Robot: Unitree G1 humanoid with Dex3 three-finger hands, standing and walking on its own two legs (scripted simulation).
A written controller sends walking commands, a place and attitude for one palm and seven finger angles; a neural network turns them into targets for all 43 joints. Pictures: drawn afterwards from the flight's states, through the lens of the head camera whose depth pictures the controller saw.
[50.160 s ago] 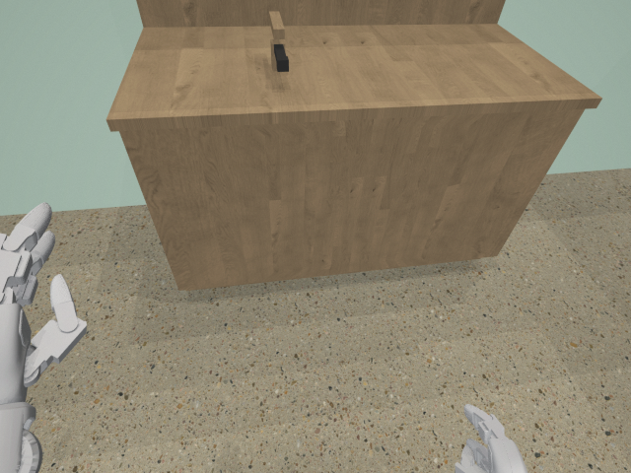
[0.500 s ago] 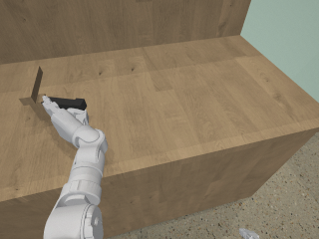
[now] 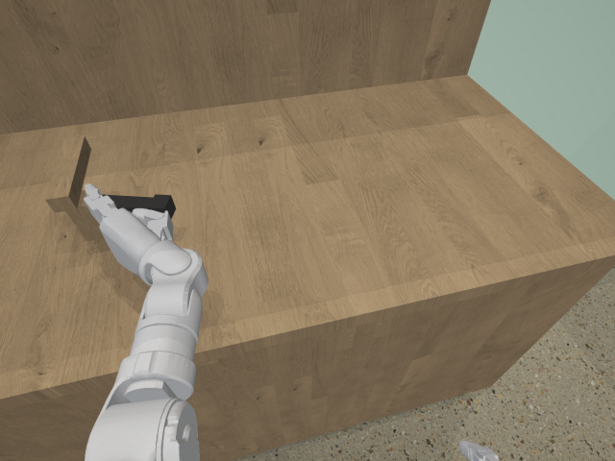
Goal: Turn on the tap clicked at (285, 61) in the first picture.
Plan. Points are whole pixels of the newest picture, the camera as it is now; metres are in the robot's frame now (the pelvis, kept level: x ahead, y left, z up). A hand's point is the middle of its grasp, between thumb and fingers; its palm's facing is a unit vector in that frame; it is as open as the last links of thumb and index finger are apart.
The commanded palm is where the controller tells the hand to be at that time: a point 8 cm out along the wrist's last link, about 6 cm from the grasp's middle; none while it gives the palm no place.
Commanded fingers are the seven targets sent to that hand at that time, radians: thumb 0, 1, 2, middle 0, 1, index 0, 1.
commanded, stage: lift the hand up off the lever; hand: left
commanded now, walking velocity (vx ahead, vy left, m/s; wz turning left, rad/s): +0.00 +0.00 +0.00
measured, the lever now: (162, 208) +0.44 +0.23 +0.09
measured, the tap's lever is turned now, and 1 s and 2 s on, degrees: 71 71 71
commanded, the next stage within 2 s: draw the hand back beside the body in 1.90 s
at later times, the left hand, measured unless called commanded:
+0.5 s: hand (161, 208) +0.40 +0.21 +0.13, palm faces +0.80 -0.60 -0.05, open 7.8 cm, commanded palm +0.34 +0.23 +0.13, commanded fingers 0.00 0.90 0.90 -0.15 -0.15 -0.15 -0.15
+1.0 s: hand (164, 200) +0.39 +0.20 +0.15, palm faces +0.78 -0.63 -0.06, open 7.8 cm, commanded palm +0.34 +0.22 +0.15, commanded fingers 0.00 0.90 0.90 -0.15 -0.15 -0.15 -0.15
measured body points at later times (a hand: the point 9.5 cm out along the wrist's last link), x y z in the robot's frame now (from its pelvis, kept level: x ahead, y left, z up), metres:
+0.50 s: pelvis +0.01 +0.00 +0.01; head +0.01 -0.02 +0.46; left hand +0.35 +0.24 +0.14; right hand +0.17 -0.23 -0.11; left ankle +0.01 +0.13 -0.73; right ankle -0.01 -0.08 -0.73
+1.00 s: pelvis +0.00 -0.01 +0.01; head -0.01 -0.03 +0.46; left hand +0.35 +0.23 +0.16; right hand +0.17 -0.23 -0.10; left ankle +0.01 +0.13 -0.73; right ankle -0.01 -0.08 -0.73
